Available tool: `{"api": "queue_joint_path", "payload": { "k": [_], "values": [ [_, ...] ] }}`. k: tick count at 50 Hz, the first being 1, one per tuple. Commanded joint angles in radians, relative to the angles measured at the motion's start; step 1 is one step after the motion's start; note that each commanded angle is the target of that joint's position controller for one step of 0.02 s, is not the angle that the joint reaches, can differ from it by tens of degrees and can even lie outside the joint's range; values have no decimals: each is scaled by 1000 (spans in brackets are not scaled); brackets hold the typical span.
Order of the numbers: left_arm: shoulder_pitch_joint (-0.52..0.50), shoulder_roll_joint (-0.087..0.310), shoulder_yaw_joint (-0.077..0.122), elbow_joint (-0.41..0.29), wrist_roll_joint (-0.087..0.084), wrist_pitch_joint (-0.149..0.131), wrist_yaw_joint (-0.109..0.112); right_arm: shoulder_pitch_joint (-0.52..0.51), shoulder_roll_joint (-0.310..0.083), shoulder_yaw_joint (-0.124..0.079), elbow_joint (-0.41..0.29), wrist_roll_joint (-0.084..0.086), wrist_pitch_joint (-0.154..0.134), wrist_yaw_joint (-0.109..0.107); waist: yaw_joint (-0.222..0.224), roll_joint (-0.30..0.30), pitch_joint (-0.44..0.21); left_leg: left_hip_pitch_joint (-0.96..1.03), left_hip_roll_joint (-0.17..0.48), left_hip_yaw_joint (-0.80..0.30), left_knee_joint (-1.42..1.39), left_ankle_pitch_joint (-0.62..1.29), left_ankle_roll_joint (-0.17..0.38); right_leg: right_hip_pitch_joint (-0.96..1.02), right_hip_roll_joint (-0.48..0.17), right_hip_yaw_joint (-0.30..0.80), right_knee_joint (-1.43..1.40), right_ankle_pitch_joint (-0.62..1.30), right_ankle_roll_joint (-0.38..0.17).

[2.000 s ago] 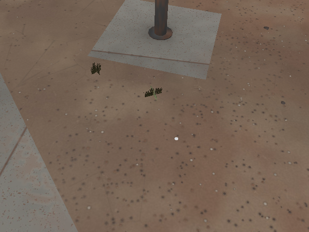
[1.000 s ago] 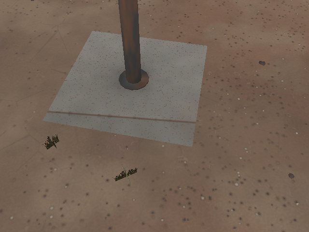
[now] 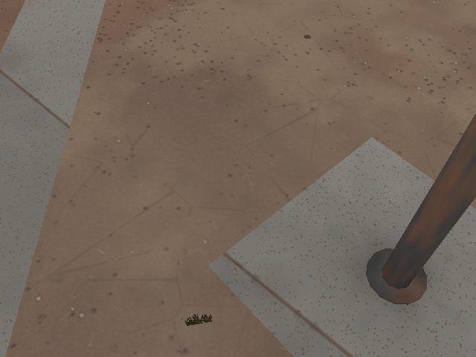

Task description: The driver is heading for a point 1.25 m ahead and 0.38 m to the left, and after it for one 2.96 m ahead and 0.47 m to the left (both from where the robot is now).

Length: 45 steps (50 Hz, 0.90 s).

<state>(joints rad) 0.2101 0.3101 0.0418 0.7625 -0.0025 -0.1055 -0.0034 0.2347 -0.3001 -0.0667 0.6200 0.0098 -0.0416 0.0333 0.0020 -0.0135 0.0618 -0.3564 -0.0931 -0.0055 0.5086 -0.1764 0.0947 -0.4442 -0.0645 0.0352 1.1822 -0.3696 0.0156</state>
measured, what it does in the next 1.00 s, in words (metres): walks ahead, turning left: right foot, then left foot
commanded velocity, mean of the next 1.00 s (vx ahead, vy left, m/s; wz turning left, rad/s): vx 0.47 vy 0.00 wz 0.50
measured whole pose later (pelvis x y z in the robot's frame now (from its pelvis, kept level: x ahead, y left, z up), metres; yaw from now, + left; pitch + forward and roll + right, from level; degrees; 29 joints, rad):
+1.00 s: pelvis +0.50 +0.11 +0.00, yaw +29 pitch +1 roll +0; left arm 0.20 0.32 0.04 0.83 -0.01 -0.06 0.00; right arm 0.18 -0.27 -0.05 0.67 -0.01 -0.04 0.03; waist 0.01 -0.03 0.08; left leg -0.34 -0.06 0.03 0.46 -0.14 0.08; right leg -0.46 -0.08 0.01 1.15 -0.44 0.04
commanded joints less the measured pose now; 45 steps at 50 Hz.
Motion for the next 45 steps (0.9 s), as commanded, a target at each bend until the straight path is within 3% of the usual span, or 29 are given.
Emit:
{"api": "queue_joint_path", "payload": {
  "k": [1, 3, 5, 7, 9, 14, 15, 16, 17, 18, 19, 20, 21, 22, 23, 25, 27, 31, 33, 35, 37, 38, 39, 40, 41, 42, 43, 44, 45],
  "values": [
    [16, 131, 37, -75, 15, -5, 4, -13, -120, -35, -69, -4, -25, -13, 23, 54, -115, 199, 270, -377, -272, 220, 215, -179, -53, 46, -88, 64, 20],
    [-22, 96, 27, -84, 22, 4, 4, 6, -140, -39, -51, -2, -23, -28, 20, 49, -92, 130, 243, -310, -279, 285, 211, -170, -38, 25, -190, 131, 48],
    [-113, 45, 9, -106, 19, 0, -6, 34, -155, -44, -35, 3, -12, -40, -13, 48, -70, 83, 198, -257, -271, 229, 181, -129, -9, 7, -369, 279, 57],
    [-195, 33, 3, -123, 13, -6, -16, 64, -165, -47, -18, 7, -4, -46, -48, 72, -58, 51, 172, -246, -260, 143, 148, -62, 32, 0, -520, 419, 56],
    [-244, 58, 9, -138, 4, -6, -19, 102, -176, -51, 3, 11, -4, -48, -67, 97, -45, 64, 183, -280, -253, 90, 130, -36, 54, 17, -590, 465, 53],
    [-213, 118, 38, -137, -6, -24, -22, 122, -160, -53, 37, 18, -7, -47, -33, 144, -43, 190, 238, -427, -130, 28, 100, 35, 55, 56, -699, 313, -1],
    [-145, 128, 47, -115, -7, -27, -13, 121, -137, -46, 34, 17, 3, -46, 1, 117, -78, 199, 198, -404, -57, 79, 72, 138, 63, 30, -732, 313, -13],
    [-40, 150, 58, -101, 7, -32, -5, 123, -96, -30, 26, 12, 4, -43, 50, 98, -170, 155, 149, -361, 96, 114, 37, 325, 3, 68, -727, 303, -52],
    [113, 203, 71, -88, 15, -29, 4, 148, -37, -8, 9, -9, 3, -44, 96, -36, -314, 15, 73, -266, 389, -103, -9, 582, -172, 256, -718, 254, -108],
    [173, 269, 89, -40, 15, -11, -6, 275, -15, 0, -19, 35, -7, -44, 30, -382, -377, -340, -14, -172, 676, -439, -67, 804, -361, 747, -848, -36, -267],
    [132, 166, 68, -64, -5, -6, -11, 242, -119, -17, 12, 42, -4, -51, 56, -213, -276, -438, 67, -198, 785, -380, -87, 737, -345, 750, -895, -245, -242],
    [78, 108, 53, -81, -2, 0, -9, 118, -166, -32, -4, 28, 3, -50, 81, -130, -167, -451, 100, -164, 800, -285, -86, 619, -303, 565, -895, -163, -202],
    [28, 87, 43, -90, 18, 2, -13, 66, -159, -35, -21, 14, 7, -51, 63, -75, -124, -408, 126, -137, 770, -227, -87, 506, -251, 422, -896, 15, -197],
    [3, 65, 38, -81, 22, 4, -13, 30, -145, -37, -35, 5, 9, -46, 50, -71, -81, -390, 151, -134, 721, -192, -85, 432, -218, 334, -912, 133, -199],
    [-2, 59, 35, -75, 25, 2, -10, 33, -122, -36, -42, 10, 13, -37, 32, -93, -71, -347, 173, -125, 691, -172, -81, 382, -198, 266, -935, 192, -193],
    [7, 68, 39, -56, 17, -6, -8, 31, -76, -26, -51, 16, 24, -30, 24, -103, -58, -332, 183, -97, 633, -157, -85, 345, -191, 184, -977, 265, -209],
    [27, 118, 59, -31, 2, -8, -2, -3, -42, -11, -62, 13, 25, -32, 23, -66, -34, -376, 205, -91, 570, -110, -98, 354, -222, 146, -1034, 280, -219],
    [15, 138, 67, -13, 2, -1, 0, -71, -43, -6, -66, 13, 14, -18, 36, -47, -20, -372, 203, -64, 386, 92, -102, 392, -195, -18, -1051, 405, -195],
    [26, 133, 61, -1, 0, 5, 6, -131, -37, -4, -76, 14, 9, -3, 61, -53, -14, -317, 188, -25, 269, 194, -92, 395, -166, -106, -1030, 453, -167],
    [78, 155, 63, 40, -12, 13, 9, -191, -9, 4, -97, 10, -3, 9, 70, -42, -10, -272, 167, 3, 185, 184, -82, 415, -188, -121, -1007, 529, -165],
    [104, 178, 69, 65, -23, 25, 6, -220, -17, 2, -109, 13, -6, 17, 66, -48, 1, -252, 147, 17, 130, 123, -59, 464, -215, -130, -984, 581, -161],
    [107, 187, 72, 59, -27, 29, 3, -219, -41, -5, -114, 13, 1, 19, 60, -62, 5, -216, 134, 28, 112, 94, -36, 480, -222, -145, -975, 640, -155],
    [100, 203, 76, 65, -33, 32, 3, -199, -61, -15, -112, 7, 5, 17, 33, -79, -7, -162, 107, 46, 92, 44, -14, 497, -224, -155, -923, 779, -148],
    [92, 214, 77, 69, -37, 38, 4, -122, -89, -32, -94, -1, 9, 14, -25, -84, -53, -45, 74, 70, 59, 26, 12, 501, -214, -178, -808, 926, -134],
    [87, 196, 68, 70, -35, 44, 8, 28, -132, -57, -48, -6, 11, 5, -107, -63, -128, 175, 34, 85, -6, 107, 41, 438, -174, -213, -615, 1000, -102],
    [98, 151, 47, 49, -4, 39, 12, 169, -199, -79, -17, -11, 17, -13, -158, 24, -236, 475, 149, -74, 33, 310, 79, 216, -127, -220, -335, 715, -54],
    [231, 25, 0, 17, 23, 23, -3, 136, -294, -79, -25, -22, 14, -20, -33, 294, -382, 763, 460, -594, -22, 409, 280, -156, 55, -164, 49, -217, 21],
    [169, 123, 21, 54, -8, 10, -9, 158, -206, -57, -41, -17, 7, -15, -110, 152, -496, 728, 488, -664, -86, 486, 294, -165, 52, 33, 166, -278, 21],
    [69, 153, 31, 18, -39, 9, -11, 105, -172, -41, -27, -18, -2, -9, -103, 126, -351, 623, 446, -473, -84, 630, 256, -224, 13, 29, 178, -220, 16]
  ]
}}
